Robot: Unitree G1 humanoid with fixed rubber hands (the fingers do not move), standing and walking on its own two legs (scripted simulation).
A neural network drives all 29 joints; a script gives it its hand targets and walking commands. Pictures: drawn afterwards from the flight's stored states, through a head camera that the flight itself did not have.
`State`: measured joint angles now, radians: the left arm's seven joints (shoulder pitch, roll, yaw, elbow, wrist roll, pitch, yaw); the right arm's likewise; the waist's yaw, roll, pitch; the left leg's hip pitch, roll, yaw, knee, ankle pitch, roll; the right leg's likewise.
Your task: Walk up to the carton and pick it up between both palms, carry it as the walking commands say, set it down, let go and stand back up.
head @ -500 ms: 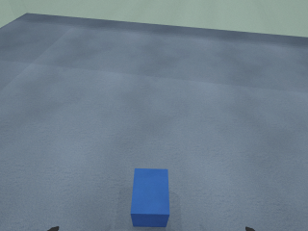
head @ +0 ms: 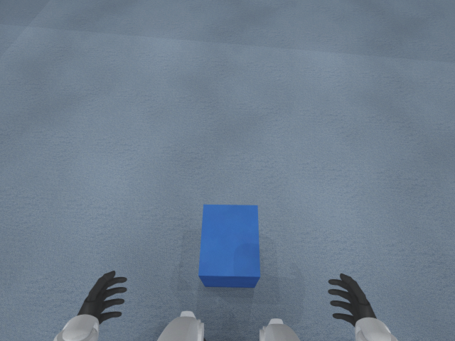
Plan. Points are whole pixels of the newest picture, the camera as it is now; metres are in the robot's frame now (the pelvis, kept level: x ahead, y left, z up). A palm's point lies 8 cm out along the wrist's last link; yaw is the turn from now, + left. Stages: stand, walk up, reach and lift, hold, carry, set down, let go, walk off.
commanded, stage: reach and lift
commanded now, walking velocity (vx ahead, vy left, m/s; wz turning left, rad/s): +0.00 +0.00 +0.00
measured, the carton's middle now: (230, 248) +0.43 +0.02 -0.58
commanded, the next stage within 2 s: none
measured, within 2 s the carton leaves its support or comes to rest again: neither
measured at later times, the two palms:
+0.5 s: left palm (124, 242) +0.32 +0.24 -0.13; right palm (325, 244) +0.33 -0.19 -0.14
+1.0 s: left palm (158, 210) +0.43 +0.21 -0.23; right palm (298, 213) +0.44 -0.16 -0.24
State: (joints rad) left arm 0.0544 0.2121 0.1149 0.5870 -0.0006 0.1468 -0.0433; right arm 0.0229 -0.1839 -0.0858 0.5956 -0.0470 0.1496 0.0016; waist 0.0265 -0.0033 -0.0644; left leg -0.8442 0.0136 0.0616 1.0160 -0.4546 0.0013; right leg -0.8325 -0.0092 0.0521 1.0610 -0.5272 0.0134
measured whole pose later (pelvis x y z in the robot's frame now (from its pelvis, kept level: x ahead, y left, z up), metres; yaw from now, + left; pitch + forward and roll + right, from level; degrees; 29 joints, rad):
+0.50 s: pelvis -0.10 +0.00 -0.05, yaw +1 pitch +29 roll -2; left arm -0.82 0.31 0.17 0.82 -0.12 0.29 0.00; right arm -0.81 -0.25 -0.16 0.80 0.11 0.31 -0.05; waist 0.02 0.01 0.04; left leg -1.34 0.01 -0.03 1.15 -0.32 -0.01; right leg -1.30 0.01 -0.01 1.15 -0.36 0.01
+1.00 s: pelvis -0.10 +0.01 -0.07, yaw +1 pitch +31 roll -2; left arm -1.31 0.30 0.18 0.61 -0.14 0.29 0.15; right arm -1.31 -0.36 -0.25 0.71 0.11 0.23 -0.04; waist 0.03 0.04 0.54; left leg -1.44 -0.02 -0.03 1.26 -0.36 0.01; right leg -1.39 0.01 0.03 1.26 -0.40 0.04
